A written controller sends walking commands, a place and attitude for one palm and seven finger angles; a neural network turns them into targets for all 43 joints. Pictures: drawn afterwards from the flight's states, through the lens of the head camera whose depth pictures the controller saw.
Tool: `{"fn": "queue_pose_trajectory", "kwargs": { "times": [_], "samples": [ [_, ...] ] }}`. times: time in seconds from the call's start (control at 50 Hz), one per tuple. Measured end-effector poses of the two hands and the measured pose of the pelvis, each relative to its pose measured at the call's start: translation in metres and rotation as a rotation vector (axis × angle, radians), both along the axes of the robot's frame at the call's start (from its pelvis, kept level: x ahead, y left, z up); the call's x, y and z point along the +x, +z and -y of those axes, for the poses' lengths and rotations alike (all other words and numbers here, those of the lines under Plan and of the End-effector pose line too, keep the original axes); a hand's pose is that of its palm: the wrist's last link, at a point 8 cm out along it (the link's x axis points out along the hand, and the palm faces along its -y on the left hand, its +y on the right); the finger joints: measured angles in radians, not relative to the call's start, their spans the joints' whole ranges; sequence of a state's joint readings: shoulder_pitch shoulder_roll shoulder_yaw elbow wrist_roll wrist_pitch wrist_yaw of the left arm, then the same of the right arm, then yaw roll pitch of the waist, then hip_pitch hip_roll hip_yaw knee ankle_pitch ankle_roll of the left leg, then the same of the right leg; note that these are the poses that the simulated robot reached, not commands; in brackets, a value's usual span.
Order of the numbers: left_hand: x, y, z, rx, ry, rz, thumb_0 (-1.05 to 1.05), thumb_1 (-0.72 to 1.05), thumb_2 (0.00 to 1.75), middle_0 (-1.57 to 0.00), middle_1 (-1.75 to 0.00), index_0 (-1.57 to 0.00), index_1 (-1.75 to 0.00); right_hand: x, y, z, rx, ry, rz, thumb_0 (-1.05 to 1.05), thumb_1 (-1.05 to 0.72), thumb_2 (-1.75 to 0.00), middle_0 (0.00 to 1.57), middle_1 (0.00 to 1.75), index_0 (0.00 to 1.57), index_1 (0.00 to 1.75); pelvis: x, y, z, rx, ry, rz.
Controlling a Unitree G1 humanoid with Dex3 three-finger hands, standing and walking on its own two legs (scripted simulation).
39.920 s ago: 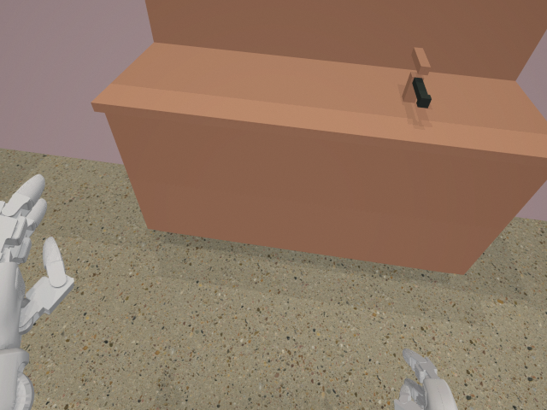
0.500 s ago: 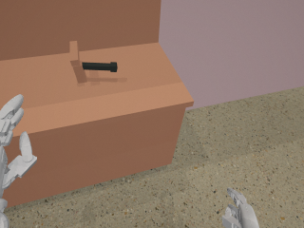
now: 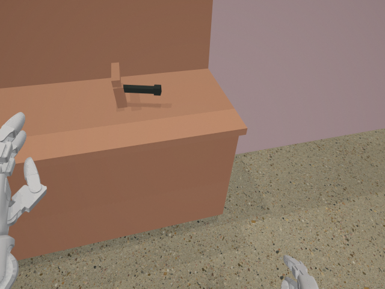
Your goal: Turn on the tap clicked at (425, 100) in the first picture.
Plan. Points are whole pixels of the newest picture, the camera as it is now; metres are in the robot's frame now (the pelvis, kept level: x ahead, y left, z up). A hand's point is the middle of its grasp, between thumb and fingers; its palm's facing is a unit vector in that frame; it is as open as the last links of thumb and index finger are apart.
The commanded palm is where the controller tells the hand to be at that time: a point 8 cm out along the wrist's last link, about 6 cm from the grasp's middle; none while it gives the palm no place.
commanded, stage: stop stepping back and stand still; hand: left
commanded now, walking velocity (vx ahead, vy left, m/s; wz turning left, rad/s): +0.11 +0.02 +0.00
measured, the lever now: (157, 90) +0.76 +0.15 +0.04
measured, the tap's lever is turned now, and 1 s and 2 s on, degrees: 73 73 73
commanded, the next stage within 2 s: stand and check the lever's angle in 0.56 s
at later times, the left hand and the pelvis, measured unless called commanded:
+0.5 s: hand (51, 213) +0.18 +0.21 +0.18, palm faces +0.38 -0.85 -0.37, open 7.4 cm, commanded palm +0.13 +0.26 +0.19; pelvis -0.03 -0.02 +0.01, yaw -1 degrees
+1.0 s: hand (52, 191) +0.22 +0.23 +0.17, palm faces +0.37 -0.85 -0.37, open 7.4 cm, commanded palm +0.17 +0.27 +0.19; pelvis +0.00 +0.00 +0.02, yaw -1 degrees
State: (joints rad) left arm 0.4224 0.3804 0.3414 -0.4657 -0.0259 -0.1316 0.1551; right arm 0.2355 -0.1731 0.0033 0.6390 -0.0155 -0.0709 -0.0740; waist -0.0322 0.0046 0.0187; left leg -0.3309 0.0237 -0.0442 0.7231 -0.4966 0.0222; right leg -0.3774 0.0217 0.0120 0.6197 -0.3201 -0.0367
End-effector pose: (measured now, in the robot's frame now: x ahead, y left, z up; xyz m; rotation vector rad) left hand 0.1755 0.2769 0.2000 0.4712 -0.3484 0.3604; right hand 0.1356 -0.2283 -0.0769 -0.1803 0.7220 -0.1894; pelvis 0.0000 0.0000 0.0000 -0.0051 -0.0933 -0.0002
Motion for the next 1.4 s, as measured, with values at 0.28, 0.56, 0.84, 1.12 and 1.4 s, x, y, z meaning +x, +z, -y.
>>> {"fn": "queue_pose_trajectory", "kwargs": {
  "times": [0.28,0.56,0.84,1.12,1.4],
  "samples": [
    [-0.028,-0.009,-0.004,-0.059,0.039,-0.024,0.01,0.88,0.90,-0.21,-0.30,-0.21,-0.31,-0.040,-0.006,-0.005,0.044,0.011,-0.026,0.01,-0.90,-0.90,0.21,0.30,0.20,0.30,-0.026,0.002,0.002,0.005,-0.016,-0.005],
    [-0.032,-0.007,0.023,-0.043,0.002,-0.098,0.01,0.88,0.90,-0.21,-0.30,-0.21,-0.31,-0.026,0.012,0.035,-0.026,-0.007,-0.003,0.01,-0.90,-0.90,0.21,0.30,0.20,0.30,-0.031,0.012,0.018,0.012,-0.015,-0.059],
    [-0.010,-0.009,0.016,-0.059,0.022,-0.101,0.01,0.89,0.90,-0.21,-0.30,-0.21,-0.31,0.008,0.015,0.024,-0.013,0.015,0.011,0.01,-0.90,-0.90,0.20,0.30,0.20,0.30,-0.009,0.014,0.014,-0.006,-0.015,-0.063],
    [0.017,-0.014,-0.005,-0.076,0.007,-0.133,0.01,0.89,0.90,-0.21,-0.30,-0.21,-0.31,0.034,0.022,-0.004,-0.008,0.029,0.007,0.01,-0.90,-0.90,0.21,0.30,0.20,0.30,0.010,0.017,-0.005,-0.008,-0.029,-0.076],
    [0.024,-0.013,-0.016,-0.080,-0.002,-0.119,0.01,0.89,0.90,-0.21,-0.30,-0.21,-0.31,0.041,0.025,-0.013,-0.015,0.022,0.008,0.01,-0.90,-0.90,0.21,0.30,0.20,0.30,0.016,0.018,-0.016,-0.009,-0.032,-0.080]
  ]
}}
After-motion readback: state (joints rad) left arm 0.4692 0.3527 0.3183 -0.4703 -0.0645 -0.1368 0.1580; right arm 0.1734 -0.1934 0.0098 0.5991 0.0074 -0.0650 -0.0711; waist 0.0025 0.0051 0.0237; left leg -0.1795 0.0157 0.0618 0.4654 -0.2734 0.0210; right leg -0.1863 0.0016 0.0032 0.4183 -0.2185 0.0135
